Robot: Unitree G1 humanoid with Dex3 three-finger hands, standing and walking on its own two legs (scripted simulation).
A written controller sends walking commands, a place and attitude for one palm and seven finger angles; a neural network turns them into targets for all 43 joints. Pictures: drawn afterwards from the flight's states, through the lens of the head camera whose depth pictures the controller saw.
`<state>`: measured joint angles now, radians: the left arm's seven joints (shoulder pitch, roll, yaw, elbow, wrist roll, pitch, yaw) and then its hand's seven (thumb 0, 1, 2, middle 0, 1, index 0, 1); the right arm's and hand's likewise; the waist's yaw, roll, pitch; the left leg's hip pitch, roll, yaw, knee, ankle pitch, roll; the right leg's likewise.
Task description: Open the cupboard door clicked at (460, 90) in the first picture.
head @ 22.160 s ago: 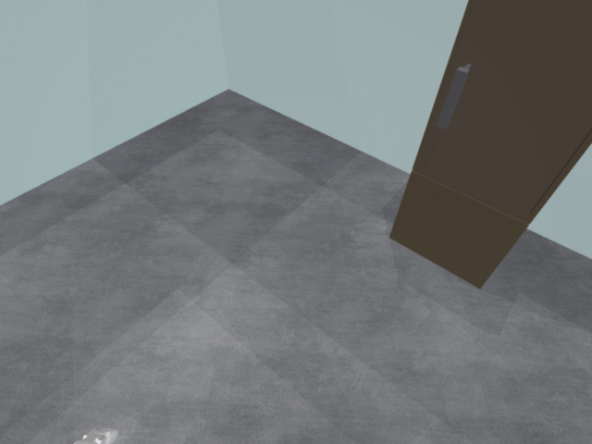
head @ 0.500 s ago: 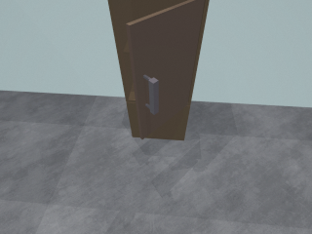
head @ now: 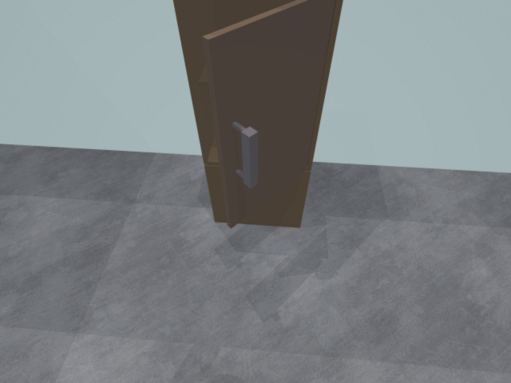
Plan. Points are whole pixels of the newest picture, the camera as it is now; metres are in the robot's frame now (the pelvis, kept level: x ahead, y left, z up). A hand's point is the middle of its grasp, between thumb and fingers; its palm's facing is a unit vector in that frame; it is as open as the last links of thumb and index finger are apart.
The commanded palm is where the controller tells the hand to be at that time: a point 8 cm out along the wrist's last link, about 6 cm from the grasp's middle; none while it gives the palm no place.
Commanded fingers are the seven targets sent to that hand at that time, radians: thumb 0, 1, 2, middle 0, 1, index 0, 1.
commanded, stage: walk to a spot facing it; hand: left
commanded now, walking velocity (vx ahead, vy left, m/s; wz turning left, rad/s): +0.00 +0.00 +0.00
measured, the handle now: (244, 155) +0.62 +0.07 -0.05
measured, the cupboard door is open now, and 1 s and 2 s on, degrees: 49 49 49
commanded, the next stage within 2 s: none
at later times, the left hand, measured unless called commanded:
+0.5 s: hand out of the picture +0.05 +0.19 -0.18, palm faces -0.10 -0.96 -0.27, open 7.3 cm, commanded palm none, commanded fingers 0.00 0.90 0.90 -0.20 -0.30 -0.20 -0.30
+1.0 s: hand out of the picture +0.08 +0.20 -0.17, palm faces -0.29 -0.92 -0.27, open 7.4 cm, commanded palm none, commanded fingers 0.00 0.90 0.90 -0.20 -0.30 -0.20 -0.30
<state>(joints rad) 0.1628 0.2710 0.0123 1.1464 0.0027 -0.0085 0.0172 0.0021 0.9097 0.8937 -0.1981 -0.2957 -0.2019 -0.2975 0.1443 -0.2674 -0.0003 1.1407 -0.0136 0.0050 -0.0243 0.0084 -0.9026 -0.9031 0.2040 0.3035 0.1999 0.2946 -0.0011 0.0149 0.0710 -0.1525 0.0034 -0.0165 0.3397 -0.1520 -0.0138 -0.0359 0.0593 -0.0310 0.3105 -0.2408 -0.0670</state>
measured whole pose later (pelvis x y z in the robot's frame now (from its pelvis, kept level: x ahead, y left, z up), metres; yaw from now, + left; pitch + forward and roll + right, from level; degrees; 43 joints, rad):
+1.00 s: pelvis -0.02 +0.01 +0.00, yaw -24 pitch +2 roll +2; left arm 0.27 0.22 0.08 0.94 0.02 0.05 0.01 0.00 0.91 0.89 -0.20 -0.30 -0.20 -0.30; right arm 0.03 -0.20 -0.05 0.88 0.01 0.04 -0.04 0.01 -0.90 -0.90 0.20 0.30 0.20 0.29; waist 0.06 -0.04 0.08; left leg -0.36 -0.02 -0.06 0.71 -0.39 -0.04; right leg -0.26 0.15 0.29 0.46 -0.21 -0.06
